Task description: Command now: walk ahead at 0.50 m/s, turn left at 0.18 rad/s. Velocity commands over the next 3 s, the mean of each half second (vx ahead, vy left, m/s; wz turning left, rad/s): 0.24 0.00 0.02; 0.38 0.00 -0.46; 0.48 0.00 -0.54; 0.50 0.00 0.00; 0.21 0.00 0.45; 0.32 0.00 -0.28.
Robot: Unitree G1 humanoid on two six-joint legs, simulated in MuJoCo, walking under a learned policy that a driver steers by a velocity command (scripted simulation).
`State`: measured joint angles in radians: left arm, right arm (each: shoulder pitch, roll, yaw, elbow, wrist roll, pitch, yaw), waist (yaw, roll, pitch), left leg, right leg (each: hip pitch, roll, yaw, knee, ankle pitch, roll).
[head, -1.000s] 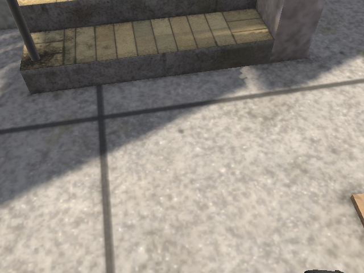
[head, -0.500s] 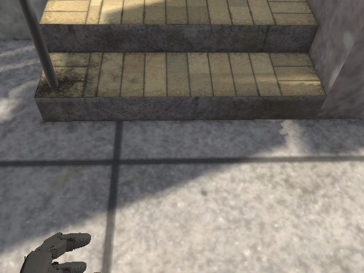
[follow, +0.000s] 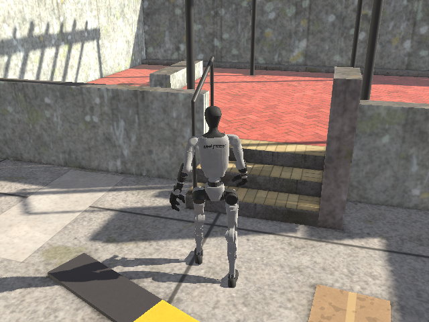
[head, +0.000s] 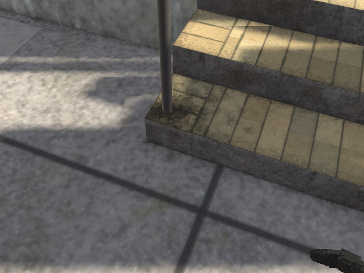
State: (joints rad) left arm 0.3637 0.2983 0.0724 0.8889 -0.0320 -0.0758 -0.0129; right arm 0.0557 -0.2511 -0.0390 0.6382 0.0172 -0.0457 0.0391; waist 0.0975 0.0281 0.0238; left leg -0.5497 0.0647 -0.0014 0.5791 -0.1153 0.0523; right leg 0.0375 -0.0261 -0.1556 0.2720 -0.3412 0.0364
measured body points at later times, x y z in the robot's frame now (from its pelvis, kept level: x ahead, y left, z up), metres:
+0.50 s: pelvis +0.18 +0.02 +0.00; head +0.20 +0.01 +0.45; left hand +0.32 +0.27 -0.12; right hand +0.27 -0.25 -0.13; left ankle +0.14 +0.12 -0.73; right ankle +0.24 -0.08 -0.73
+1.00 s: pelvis +0.34 +0.04 +0.02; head +0.36 +0.06 +0.47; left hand +0.54 +0.26 -0.11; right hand +0.30 -0.24 -0.09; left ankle +0.32 +0.14 -0.73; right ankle +0.31 -0.10 -0.66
